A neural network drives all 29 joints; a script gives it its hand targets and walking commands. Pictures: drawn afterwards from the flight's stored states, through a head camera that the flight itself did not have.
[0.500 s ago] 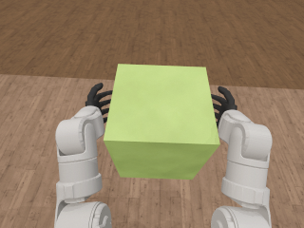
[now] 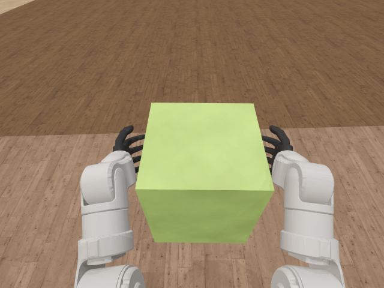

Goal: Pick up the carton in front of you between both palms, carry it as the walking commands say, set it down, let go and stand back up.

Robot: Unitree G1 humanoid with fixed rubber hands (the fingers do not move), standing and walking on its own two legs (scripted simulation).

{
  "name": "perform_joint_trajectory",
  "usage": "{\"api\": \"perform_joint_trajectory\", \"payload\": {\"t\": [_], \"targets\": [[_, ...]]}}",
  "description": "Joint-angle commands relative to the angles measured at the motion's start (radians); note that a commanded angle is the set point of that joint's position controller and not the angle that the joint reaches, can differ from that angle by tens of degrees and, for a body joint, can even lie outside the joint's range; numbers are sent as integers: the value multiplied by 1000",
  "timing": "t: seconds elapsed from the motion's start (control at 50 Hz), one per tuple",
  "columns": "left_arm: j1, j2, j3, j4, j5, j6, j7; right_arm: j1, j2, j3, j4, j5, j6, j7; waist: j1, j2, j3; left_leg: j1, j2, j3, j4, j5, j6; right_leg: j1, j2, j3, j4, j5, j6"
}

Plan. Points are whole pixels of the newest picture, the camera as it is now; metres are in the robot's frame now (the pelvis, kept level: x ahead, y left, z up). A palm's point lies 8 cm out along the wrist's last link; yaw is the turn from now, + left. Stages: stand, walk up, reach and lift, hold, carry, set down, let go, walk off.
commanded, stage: carry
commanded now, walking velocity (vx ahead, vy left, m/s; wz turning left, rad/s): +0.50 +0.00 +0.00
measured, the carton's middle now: (201, 177) +0.36 -0.01 +0.08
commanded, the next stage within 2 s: none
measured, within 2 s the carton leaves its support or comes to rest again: neither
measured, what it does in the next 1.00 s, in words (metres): climbs: left foot 0.05 m higher, then right foot 0.03 m higher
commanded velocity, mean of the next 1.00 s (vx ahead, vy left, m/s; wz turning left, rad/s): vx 0.50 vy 0.00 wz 0.00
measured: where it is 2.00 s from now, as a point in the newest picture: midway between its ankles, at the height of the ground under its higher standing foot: (201, 147)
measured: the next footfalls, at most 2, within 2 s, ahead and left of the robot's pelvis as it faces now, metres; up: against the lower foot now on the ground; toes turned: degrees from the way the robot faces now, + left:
left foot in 0.26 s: +0.29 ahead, +0.05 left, +0.05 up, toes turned +5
right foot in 0.68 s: +0.52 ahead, -0.18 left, +0.08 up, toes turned -8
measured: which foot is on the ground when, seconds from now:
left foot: down 0.00-0.00, up 0.02-0.24, down 0.26-0.72, up 0.74-1.00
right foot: down 0.00-0.28, up 0.30-0.66, down 0.68-1.00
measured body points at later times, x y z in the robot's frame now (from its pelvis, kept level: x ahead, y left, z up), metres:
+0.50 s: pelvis +0.23 -0.01 +0.05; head +0.23 -0.02 +0.50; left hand +0.60 +0.08 +0.19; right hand +0.56 -0.22 +0.19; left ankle +0.24 +0.04 -0.68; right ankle +0.25 -0.13 -0.59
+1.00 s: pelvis +0.53 -0.06 +0.09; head +0.55 -0.05 +0.54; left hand +0.89 +0.12 +0.25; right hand +0.91 -0.19 +0.25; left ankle +0.64 +0.05 -0.60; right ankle +0.47 -0.17 -0.64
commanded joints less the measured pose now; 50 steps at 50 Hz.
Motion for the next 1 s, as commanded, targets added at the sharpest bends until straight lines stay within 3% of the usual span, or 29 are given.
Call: {"api": "perform_joint_trajectory", "payload": {"t": [0.0, 0.04, 0.08, 0.1, 0.14, 0.16, 0.18, 0.2, 0.22, 0.26, 0.28, 0.34, 0.44, 0.52, 0.56, 0.6, 0.62, 0.64, 0.66, 0.68, 0.72, 0.74, 0.78, 0.86, 0.88, 0.92, 0.94, 0.96, 0.98], "targets": [[-621, -698, -569, -139, -192, -8, -6, -682, 715, 597, -100, 240, -27, 14, 173, -145, -133, -931, -20, -9, 619, -232, 17, 709, -338, 529, -163, 873, -247], [-705, -692, -640, -210, -247, -1, -21, -603, 700, 545, -55, 190, -27, 0, 133, -70, -142, -863, -8, 38, 558, -180, 28, 640, -305, 418, -225, 722, -215], [-742, -700, -694, -247, -329, 0, -42, -573, 683, 498, -56, 132, -24, -18, 105, -86, -158, -621, -22, 115, 353, -16, 32, 416, -242, 233, -292, 756, -152], [-762, -714, -714, -269, -354, -3, -53, -604, 674, 488, -96, 102, -24, -26, 40, -117, -191, -315, -52, 165, 230, 85, 47, 186, -190, 120, -297, 921, -120], [-772, -726, -716, -302, -380, -3, -64, -569, 668, 484, -88, 96, -17, -34, -117, -220, -283, 94, -150, 210, 182, 222, 42, 23, -216, 19, -119, 1356, -81], [-752, -702, -690, -292, -353, 1, -63, -545, 665, 506, -101, 111, -11, -27, -178, -198, -358, 298, -179, 228, 79, 275, 43, -19, -196, -42, 117, 1421, -46], [-725, -667, -649, -261, -327, 6, -57, -527, 663, 530, -92, 127, 0, -17, -216, -98, -423, 434, -161, 134, -58, 273, 76, -85, -114, -19, 442, 1184, -13], [-653, -666, -603, -196, -277, 15, -49, -577, 662, 563, -94, 161, 7, -7, -171, 103, -392, 515, 60, -309, -246, 181, 174, -327, 20, 63, 708, 367, 17], [-583, -634, -562, -143, -223, 30, -41, -594, 677, 604, -98, 181, 15, 3, -109, 129, -459, 468, 257, -728, -396, 242, 265, -388, 82, 170, 886, 100, 11], [-529, -605, -473, -72, -134, 49, -18, -733, 749, 696, -162, 284, 19, 36, -47, -11, -363, 289, 312, -718, -313, 130, 310, -485, -19, 239, 974, 72, -48], [-589, -609, -457, -116, -113, 40, -11, -794, 804, 715, -157, 330, 18, 54, -36, -87, -299, 184, 272, -661, -292, 93, 283, -475, -46, 226, 937, 90, -52], [-588, -605, -425, -95, -58, 25, 1, -947, 865, 754, -187, 440, -8, 84, -16, -103, -202, 34, 225, -470, -363, 125, 231, -489, -76, 157, 822, 80, -50], [-617, -606, -483, -103, -88, 31, 1, -868, 824, 673, -119, 403, -8, 58, -50, -33, -215, 194, 216, -349, -388, 274, 253, -601, -126, 102, 575, 180, -29], [-631, -627, -521, -100, -132, 59, -11, -720, 796, 584, -5, 316, 25, 41, -56, 20, -208, 218, 195, -187, -377, 426, 217, -503, -109, 19, 270, 287, -17], [-672, -634, -540, -112, -153, 67, -18, -679, 791, 549, 46, 268, 41, 40, -32, 75, -220, 204, 174, -109, -314, 580, 182, -380, -54, -53, 151, 277, -18], [-682, -677, -550, -72, -175, 72, -22, -673, 762, 525, 48, 232, 50, 35, 63, 68, -288, 139, 117, 33, -55, 924, 104, -87, 41, -148, 15, 307, -31], [-654, -687, -546, -24, -187, 75, -26, -656, 733, 505, 50, 206, 52, 30, 130, 22, -366, -87, 71, 71, 169, 870, 46, 227, -23, -5, 26, 262, -85], [-656, -690, -556, -20, -201, 65, -25, -666, 727, 508, 10, 195, 52, 28, 155, -270, -435, -333, -43, 69, 473, 589, -15, 394, -266, 491, -117, 260, -208], [-708, -723, -567, -55, -219, 58, -27, -701, 746, 501, -11, 186, 50, 24, 140, -388, -411, -557, -144, -26, 656, 107, -12, 482, -349, 759, -208, 507, -320], [-717, -766, -593, -58, -247, 62, -36, -696, 747, 489, 1, 171, 50, 20, 136, -235, -391, -635, -77, -111, 774, 46, 13, 464, -375, 747, -163, 607, -338], [-848, -841, -663, -170, -324, 44, -55, -718, 755, 448, -40, 150, 30, 23, 118, -22, -333, -629, 7, -148, 747, 46, 38, 314, -338, 595, -107, 582, -267], [-926, -881, -730, -240, -385, 30, -64, -688, 770, 440, -40, 122, 20, 19, 88, -46, -340, -617, 18, -156, 638, 71, 39, 303, -326, 511, -110, 499, -232], [-998, -888, -756, -299, -455, 7, -77, -709, 731, 421, -78, 98, -3, 4, 93, -78, -348, -582, 26, -81, 547, 104, 31, 238, -324, 416, -190, 310, -200], [-803, -796, -710, -241, -409, 0, -62, -703, 654, 512, -189, 110, -10, -4, 93, -202, -328, -452, 59, -59, 255, 238, 33, 164, -295, 269, -231, 354, -169], [-776, -762, -691, -231, -379, 6, -53, -628, 644, 506, -114, 109, 6, -1, 81, -223, -316, -386, 32, -30, 134, 264, 30, 137, -277, 211, -230, 381, -149], [-680, -717, -651, -143, -318, 28, -44, -606, 613, 523, -120, 116, 24, 7, 43, -252, -311, -173, -14, 62, 12, 320, 35, 29, -278, 130, -200, 422, -110], [-707, -696, -652, -161, -297, 36, -39, -575, 626, 530, -77, 124, 36, 15, -22, -249, -339, -15, -60, 125, -58, 334, 35, -20, -253, 64, -86, 522, -86], [-689, -687, -637, -125, -270, 52, -32, -570, 615, 528, -57, 137, 45, 21, -77, -123, -375, 166, -86, 121, -96, 271, 51, -96, -201, -10, 165, 698, -51], [-675, -679, -625, -137, -248, 58, -26, -581, 624, 528, -71, 144, 47, 25, -121, 60, -399, 347, 62, -170, -177, 119, 106, -305, -129, -12, 408, 584, -2]]}}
